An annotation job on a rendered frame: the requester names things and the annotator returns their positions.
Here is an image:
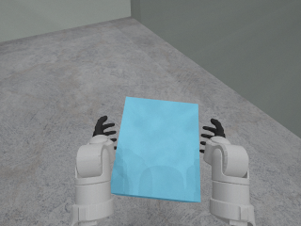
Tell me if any carton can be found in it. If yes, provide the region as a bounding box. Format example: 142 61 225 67
110 96 201 202

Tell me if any right robot hand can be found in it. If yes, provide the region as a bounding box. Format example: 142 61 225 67
199 118 226 153

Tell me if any left robot forearm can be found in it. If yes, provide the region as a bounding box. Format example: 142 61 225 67
71 135 116 226

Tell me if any right robot forearm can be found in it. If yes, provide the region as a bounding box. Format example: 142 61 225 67
203 136 256 226

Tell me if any left robot hand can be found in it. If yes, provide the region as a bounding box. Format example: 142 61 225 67
92 115 117 150

